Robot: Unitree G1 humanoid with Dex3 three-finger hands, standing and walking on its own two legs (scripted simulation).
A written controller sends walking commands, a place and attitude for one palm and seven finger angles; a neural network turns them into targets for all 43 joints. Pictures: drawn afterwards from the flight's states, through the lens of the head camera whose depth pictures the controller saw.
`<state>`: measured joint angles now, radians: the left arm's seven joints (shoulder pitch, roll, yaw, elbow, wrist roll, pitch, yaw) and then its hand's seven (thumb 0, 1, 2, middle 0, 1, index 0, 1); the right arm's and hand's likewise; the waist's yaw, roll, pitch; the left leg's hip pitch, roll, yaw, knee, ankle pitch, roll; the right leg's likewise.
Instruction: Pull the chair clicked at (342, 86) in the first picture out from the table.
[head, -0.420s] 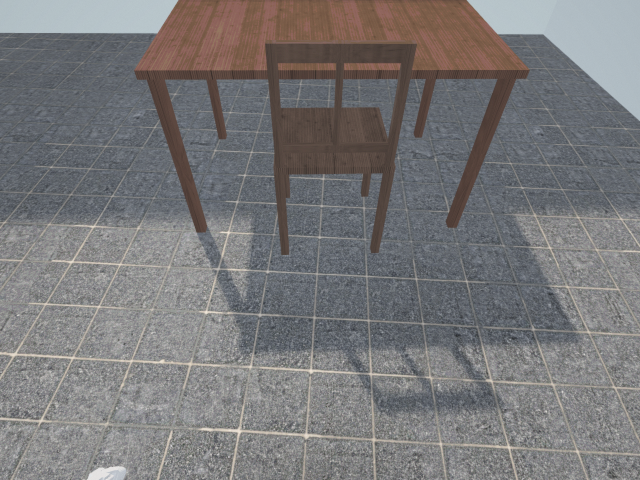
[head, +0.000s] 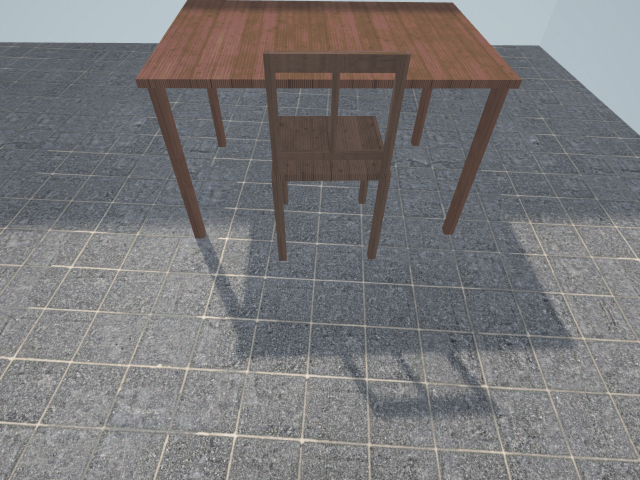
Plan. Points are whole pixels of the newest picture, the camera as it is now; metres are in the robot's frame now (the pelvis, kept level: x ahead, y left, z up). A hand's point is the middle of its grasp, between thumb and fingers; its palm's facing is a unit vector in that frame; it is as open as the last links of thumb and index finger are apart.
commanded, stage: stand and wait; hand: left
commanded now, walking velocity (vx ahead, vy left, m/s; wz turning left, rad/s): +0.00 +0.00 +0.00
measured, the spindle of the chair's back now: (334, 114) +1.11 +0.02 -0.11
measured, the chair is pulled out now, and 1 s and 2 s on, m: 0.00 0.00 0.00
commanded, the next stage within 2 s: look at it before walking up in 0.62 s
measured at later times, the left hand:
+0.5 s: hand out of the picture +0.06 +0.24 -0.15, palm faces -0.03 -0.94 -0.34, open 7.4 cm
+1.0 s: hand out of the picture +0.06 +0.24 -0.15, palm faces -0.03 -0.94 -0.33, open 7.4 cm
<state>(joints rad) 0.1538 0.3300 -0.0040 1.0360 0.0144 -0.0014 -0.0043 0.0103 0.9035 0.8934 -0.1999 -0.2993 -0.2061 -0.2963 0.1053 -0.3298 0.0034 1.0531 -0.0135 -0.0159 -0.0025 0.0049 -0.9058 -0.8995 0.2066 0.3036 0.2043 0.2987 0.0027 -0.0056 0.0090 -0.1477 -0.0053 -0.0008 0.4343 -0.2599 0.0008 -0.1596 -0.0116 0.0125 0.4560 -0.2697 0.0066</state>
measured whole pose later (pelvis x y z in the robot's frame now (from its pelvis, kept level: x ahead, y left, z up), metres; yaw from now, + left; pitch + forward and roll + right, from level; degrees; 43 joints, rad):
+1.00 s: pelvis -0.01 -0.01 +0.00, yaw -1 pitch -2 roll +0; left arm 0.15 0.34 0.00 1.09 0.01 -0.01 -0.01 0.01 0.90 0.89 -0.20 -0.30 -0.21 -0.30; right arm 0.13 -0.34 0.01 1.12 -0.01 -0.02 0.00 0.00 -0.91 -0.90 0.21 0.30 0.20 0.30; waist 0.00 0.00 0.02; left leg -0.13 0.01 0.00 0.37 -0.21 -0.01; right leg -0.15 0.00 0.02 0.39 -0.22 0.00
